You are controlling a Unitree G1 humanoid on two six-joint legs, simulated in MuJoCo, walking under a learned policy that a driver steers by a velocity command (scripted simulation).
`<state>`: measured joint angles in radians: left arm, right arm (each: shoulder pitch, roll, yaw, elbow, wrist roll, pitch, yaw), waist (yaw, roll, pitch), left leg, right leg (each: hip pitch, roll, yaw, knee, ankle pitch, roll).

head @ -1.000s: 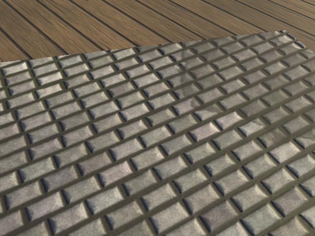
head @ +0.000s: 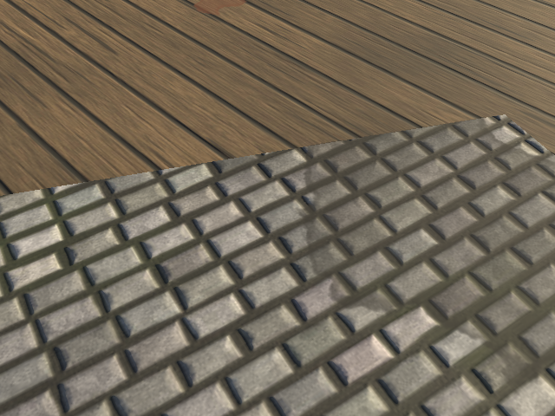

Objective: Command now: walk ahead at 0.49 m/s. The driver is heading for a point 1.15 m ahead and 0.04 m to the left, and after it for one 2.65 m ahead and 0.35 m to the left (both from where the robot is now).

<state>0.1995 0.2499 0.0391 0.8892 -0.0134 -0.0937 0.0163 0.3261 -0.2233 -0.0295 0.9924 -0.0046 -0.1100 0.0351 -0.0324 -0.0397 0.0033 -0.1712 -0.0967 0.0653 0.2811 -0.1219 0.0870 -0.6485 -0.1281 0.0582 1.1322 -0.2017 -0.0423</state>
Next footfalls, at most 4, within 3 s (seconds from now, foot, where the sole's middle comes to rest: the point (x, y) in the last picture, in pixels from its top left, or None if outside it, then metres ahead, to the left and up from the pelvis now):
0.30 right None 0.34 -0.17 -0.78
0.88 left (251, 362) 0.65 0.07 -0.78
1.44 right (334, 256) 0.98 -0.17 -0.78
2.00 left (246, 197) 1.23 0.09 -0.78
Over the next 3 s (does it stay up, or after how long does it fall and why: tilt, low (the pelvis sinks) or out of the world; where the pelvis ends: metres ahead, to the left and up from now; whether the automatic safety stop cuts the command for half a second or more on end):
stays up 1.20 -0.04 0.00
